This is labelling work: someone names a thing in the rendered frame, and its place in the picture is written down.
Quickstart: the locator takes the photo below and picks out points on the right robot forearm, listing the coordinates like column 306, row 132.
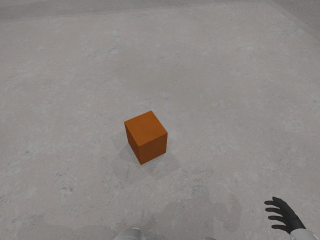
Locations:
column 302, row 234

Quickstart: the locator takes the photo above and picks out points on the carton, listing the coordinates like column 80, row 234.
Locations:
column 146, row 136

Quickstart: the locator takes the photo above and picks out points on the right robot hand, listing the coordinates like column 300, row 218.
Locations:
column 289, row 218

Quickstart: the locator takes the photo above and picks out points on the left robot thigh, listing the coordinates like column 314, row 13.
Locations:
column 130, row 234

